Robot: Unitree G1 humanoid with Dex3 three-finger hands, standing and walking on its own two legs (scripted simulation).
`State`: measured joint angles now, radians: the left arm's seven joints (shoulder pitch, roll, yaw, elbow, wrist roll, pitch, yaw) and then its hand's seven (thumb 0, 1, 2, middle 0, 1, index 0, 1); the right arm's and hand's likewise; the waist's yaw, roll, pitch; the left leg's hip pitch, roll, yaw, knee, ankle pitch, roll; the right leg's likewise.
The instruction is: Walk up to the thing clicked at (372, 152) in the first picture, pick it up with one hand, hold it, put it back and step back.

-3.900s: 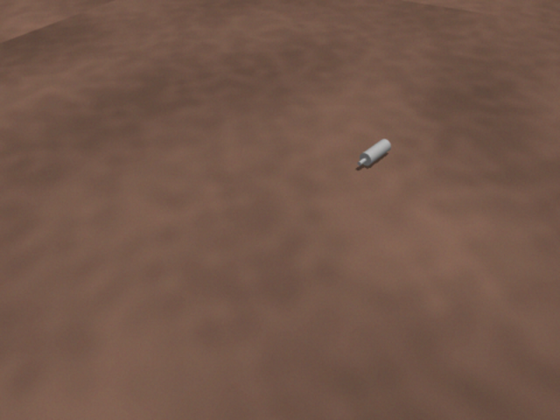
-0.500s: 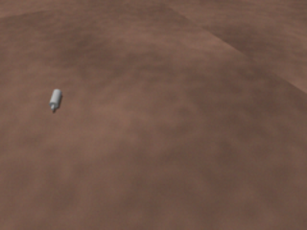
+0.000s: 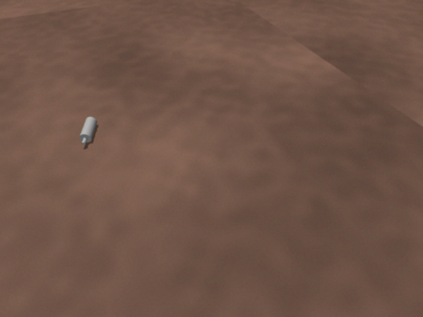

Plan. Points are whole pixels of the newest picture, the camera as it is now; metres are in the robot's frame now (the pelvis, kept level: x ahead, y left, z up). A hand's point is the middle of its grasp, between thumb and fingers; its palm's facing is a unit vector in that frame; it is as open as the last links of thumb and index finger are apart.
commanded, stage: stand
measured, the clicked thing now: (87, 131) +1.41 +0.89 -0.74
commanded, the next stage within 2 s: none
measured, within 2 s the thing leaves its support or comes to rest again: neither
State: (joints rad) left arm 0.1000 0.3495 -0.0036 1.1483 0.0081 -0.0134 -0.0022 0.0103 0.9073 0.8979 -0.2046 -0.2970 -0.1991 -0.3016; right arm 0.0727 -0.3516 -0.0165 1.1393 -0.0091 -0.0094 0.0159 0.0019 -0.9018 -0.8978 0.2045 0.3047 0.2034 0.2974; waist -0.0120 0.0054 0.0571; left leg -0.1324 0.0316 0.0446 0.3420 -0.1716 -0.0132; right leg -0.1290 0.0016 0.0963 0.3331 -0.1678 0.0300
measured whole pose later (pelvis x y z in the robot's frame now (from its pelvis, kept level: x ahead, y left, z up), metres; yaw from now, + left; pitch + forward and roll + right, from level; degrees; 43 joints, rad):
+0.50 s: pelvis +0.01 +0.01 +0.00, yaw +1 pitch -2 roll +0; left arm 0.11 0.35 0.00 1.13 0.01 -0.01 0.00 0.01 0.91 0.90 -0.20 -0.30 -0.20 -0.30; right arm 0.09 -0.35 -0.02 1.14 -0.01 0.00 0.02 0.00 -0.90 -0.90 0.20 0.30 0.20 0.30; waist -0.01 0.00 0.06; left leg -0.13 0.02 0.04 0.34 -0.18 0.00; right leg -0.12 -0.01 0.09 0.32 -0.18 0.04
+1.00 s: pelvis +0.01 +0.01 +0.00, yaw +1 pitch -2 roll +0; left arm 0.11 0.35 0.00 1.12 0.01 -0.01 0.00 0.01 0.91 0.90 -0.20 -0.30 -0.20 -0.30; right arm 0.09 -0.35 -0.02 1.12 -0.01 -0.01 0.01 0.00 -0.90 -0.90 0.20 0.30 0.20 0.30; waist -0.01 0.00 0.05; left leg -0.11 0.01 0.03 0.33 -0.19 0.00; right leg -0.10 -0.02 0.08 0.32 -0.19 0.04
